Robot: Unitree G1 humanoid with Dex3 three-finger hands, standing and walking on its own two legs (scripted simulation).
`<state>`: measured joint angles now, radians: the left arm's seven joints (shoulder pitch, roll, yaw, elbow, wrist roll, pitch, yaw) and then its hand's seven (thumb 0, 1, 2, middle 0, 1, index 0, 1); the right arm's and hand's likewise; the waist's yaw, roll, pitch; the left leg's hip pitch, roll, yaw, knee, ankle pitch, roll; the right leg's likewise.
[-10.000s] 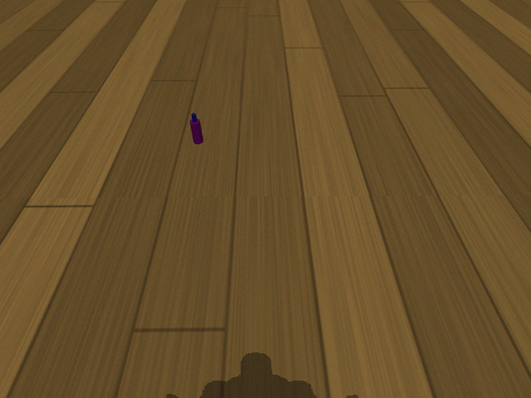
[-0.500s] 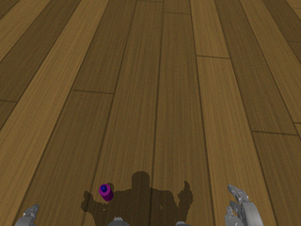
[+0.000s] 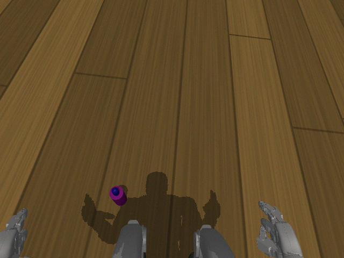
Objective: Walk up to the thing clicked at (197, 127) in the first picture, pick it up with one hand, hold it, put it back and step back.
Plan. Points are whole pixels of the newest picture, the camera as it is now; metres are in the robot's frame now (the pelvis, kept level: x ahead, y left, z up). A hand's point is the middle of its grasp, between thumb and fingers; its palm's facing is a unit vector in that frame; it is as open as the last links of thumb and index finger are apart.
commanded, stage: go down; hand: left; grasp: from the side
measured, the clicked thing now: (117, 195) +0.38 +0.21 -0.54
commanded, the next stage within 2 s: none
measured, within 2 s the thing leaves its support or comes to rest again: neither
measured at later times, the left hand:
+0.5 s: hand (38, 213) +0.25 +0.36 -0.18, palm faces +0.17 -0.97 -0.19, open 17.4 cm
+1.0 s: hand (40, 203) +0.29 +0.38 -0.23, palm faces +0.14 -0.98 -0.13, open 17.5 cm
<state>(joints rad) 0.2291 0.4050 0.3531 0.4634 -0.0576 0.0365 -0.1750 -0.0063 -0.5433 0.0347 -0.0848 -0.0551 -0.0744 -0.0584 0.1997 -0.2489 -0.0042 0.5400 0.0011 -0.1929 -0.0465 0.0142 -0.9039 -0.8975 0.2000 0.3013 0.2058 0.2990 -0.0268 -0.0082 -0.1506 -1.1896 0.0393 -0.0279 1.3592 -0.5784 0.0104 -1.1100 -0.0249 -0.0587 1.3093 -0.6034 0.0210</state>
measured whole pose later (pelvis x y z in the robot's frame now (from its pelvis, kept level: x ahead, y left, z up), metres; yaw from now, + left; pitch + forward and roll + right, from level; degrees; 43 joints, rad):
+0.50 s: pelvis -0.04 -0.01 -0.13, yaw -3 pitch +33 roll -5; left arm -0.20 0.62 0.64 0.83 -0.18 -0.33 -0.52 -0.01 -0.52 0.09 -0.06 -0.07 -0.04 -0.07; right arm 0.11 -0.30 0.03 0.66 -0.01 -0.19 -0.04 0.01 -0.89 -0.90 0.20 0.30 0.21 0.30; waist -0.01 -0.02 -0.16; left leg -1.75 0.05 -0.06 1.82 -0.65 0.00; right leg -1.67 -0.01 -0.07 1.79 -0.69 0.01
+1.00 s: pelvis -0.06 -0.01 -0.20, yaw -5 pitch +34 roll -7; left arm -0.36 0.76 0.76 0.96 -0.23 -0.38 -0.69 -0.01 -0.55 0.07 -0.06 -0.05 -0.04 -0.06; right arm 0.07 -0.34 0.07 0.69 -0.03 -0.20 -0.06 0.01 -0.91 -0.90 0.20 0.30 0.21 0.30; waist -0.02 -0.03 -0.13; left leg -1.98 0.06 -0.10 2.05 -0.68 0.00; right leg -1.88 0.00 -0.09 2.00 -0.72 0.00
